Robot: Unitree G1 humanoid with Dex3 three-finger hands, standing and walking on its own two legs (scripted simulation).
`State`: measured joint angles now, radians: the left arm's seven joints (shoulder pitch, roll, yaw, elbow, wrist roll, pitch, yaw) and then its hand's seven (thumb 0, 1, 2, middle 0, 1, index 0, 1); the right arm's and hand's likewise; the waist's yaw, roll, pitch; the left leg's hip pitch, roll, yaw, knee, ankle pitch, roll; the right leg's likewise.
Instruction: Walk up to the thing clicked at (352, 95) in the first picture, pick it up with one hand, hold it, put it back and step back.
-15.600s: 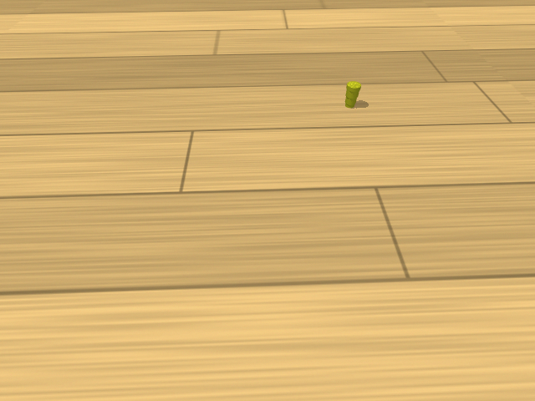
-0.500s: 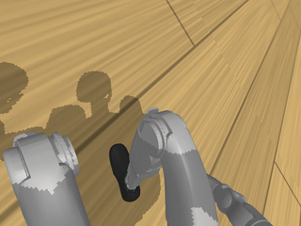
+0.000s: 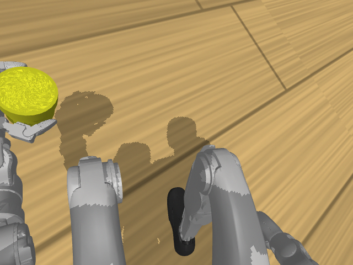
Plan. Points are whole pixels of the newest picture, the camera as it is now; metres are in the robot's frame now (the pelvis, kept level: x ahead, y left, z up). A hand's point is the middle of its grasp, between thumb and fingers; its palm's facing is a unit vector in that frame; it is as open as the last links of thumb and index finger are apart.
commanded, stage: settle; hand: left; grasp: from the side
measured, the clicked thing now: (30, 109) +0.43 +0.28 -0.10
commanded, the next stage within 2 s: lift in 1.10 s
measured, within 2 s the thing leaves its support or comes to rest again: neither
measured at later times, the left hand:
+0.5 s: hand (24, 82) +0.44 +0.28 +0.00, palm faces +0.24 -0.97 -0.05, open 12.1 cm
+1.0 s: hand (20, 72) +0.43 +0.27 +0.04, palm faces +0.26 -0.96 -0.04, open 12.1 cm
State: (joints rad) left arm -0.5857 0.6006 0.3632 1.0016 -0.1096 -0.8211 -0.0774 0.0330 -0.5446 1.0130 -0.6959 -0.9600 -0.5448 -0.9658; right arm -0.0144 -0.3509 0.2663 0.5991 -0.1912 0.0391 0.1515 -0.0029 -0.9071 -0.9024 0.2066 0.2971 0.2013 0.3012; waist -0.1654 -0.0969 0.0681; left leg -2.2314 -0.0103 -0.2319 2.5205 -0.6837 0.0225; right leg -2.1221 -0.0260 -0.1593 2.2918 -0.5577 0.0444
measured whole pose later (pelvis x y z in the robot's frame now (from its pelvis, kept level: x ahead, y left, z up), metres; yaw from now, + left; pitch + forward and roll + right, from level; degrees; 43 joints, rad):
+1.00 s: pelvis +0.02 -0.02 +0.06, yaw +7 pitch +32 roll -6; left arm -0.62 0.40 0.39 0.92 -0.13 -0.63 -0.20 0.03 -0.59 1.06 -0.71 -0.97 -0.56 -0.97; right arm 0.08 -0.29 0.05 0.66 -0.07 0.03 0.06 0.00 -0.92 -0.91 0.20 0.30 0.20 0.30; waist -0.11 0.00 -0.13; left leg -2.14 -0.01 -0.09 2.27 -0.70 0.00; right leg -2.12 -0.06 -0.04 2.18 -0.62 0.02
